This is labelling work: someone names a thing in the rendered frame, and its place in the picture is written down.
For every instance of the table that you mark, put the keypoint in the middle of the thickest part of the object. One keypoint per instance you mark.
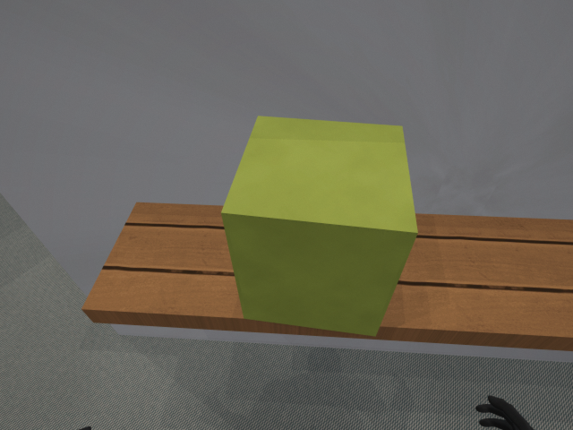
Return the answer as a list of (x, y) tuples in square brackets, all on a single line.
[(468, 280)]

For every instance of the right robot hand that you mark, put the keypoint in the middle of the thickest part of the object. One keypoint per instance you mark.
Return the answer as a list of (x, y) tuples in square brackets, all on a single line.
[(513, 420)]

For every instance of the carton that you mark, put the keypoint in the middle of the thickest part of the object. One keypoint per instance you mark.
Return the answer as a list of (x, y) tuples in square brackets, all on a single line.
[(320, 220)]

